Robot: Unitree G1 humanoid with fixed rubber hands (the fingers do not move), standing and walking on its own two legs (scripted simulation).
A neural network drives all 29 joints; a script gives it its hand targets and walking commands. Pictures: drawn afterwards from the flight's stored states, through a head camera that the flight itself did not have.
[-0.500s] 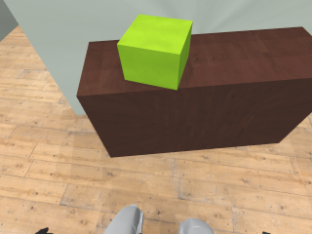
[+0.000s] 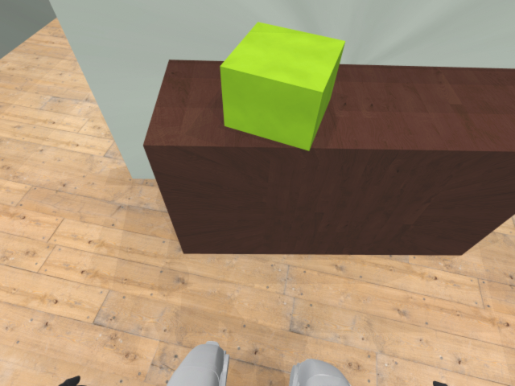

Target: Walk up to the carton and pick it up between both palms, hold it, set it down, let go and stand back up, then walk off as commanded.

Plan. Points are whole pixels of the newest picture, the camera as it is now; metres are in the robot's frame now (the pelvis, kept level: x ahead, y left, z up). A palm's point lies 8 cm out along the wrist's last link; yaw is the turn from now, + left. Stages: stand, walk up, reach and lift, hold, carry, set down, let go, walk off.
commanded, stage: walk up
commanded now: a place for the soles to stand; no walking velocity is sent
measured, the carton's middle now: (282, 84) +0.79 -0.05 -0.01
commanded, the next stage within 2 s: none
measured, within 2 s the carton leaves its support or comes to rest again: neither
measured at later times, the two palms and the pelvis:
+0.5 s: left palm out of the picture +0.07 +0.32 -0.09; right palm out of the picture +0.07 -0.30 -0.10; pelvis +0.00 +0.01 +0.00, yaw +1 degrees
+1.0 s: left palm out of the picture +0.05 +0.34 -0.10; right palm out of the picture +0.05 -0.28 -0.09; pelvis -0.02 +0.03 +0.00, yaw +2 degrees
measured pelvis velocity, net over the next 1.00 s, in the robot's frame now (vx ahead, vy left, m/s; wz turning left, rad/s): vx -0.02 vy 0.03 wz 0.04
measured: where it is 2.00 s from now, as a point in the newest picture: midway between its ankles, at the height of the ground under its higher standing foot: outside the picture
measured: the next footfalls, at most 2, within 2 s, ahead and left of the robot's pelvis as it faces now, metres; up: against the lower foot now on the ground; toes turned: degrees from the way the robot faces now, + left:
none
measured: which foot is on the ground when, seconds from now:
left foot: down 0.00-1.00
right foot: down 0.00-1.00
